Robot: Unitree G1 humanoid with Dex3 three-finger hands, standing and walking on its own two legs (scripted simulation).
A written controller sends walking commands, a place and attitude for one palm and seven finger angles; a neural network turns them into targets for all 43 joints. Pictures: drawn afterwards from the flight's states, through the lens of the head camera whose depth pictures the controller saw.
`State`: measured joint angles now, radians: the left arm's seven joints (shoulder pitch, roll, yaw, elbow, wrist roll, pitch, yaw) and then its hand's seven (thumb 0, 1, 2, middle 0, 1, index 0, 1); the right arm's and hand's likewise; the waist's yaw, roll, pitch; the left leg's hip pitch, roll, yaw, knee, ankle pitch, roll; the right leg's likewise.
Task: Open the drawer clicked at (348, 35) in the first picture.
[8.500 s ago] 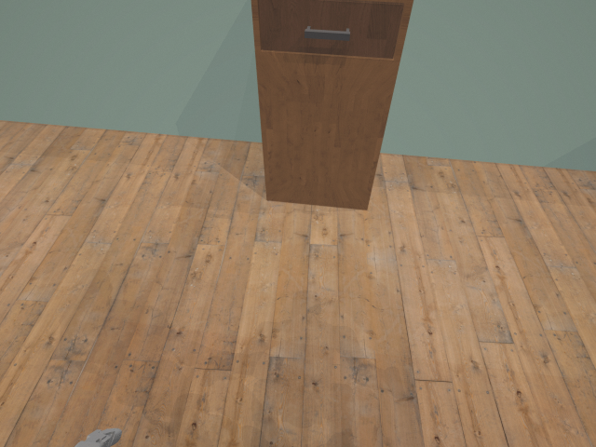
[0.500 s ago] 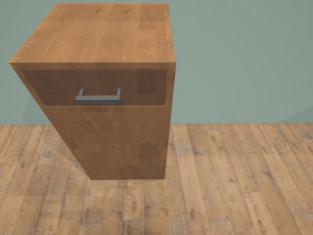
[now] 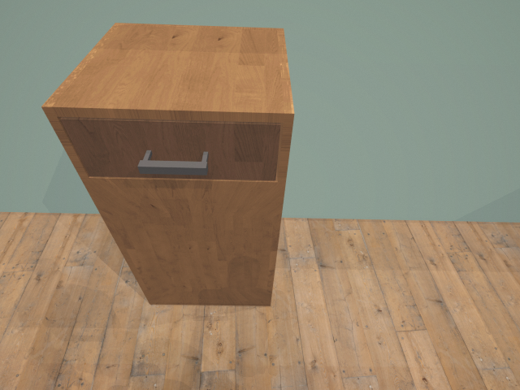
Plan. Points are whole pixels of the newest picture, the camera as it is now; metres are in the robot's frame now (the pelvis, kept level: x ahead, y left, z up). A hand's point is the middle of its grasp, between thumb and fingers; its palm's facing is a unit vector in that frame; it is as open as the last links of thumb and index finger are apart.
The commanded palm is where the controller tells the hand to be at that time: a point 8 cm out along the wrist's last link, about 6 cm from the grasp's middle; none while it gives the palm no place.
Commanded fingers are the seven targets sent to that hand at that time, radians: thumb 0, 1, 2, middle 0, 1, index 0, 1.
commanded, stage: come to a stop and stand still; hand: left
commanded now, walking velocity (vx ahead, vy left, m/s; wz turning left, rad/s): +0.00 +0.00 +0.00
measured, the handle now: (175, 161) +0.54 +0.22 +0.03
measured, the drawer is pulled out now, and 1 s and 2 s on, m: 0.00 0.00 0.00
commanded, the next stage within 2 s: look again from close up in 0.14 s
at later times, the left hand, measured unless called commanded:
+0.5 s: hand out of the picture +0.01 +0.18 -0.18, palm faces +0.04 -0.98 -0.21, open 7.3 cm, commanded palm none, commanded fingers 0.00 0.90 0.90 -0.20 -0.30 -0.20 -0.30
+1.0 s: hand (143, 376) +0.16 +0.20 -0.09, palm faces -0.10 -0.76 -0.64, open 7.4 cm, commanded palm +0.14 +0.22 -0.05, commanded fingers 0.00 0.69 0.81 -0.22 -0.44 -0.22 -0.44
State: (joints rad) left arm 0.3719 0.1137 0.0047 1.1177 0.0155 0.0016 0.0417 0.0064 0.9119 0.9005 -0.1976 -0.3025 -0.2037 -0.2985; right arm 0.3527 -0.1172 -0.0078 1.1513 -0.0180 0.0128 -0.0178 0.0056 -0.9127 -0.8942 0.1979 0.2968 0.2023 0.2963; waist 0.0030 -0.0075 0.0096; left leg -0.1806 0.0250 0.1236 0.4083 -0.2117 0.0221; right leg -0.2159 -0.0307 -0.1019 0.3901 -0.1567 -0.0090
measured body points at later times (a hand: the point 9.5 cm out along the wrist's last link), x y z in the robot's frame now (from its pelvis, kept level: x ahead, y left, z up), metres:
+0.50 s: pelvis +0.01 +0.01 -0.01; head +0.01 -0.01 +0.44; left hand +0.01 +0.23 -0.16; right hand +0.00 -0.20 -0.18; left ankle +0.01 +0.10 -0.74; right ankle +0.03 -0.11 -0.74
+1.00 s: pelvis +0.03 -0.01 -0.01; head +0.04 -0.03 +0.44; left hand +0.17 +0.23 -0.05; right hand +0.10 -0.26 -0.15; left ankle +0.01 +0.10 -0.74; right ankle +0.04 -0.11 -0.74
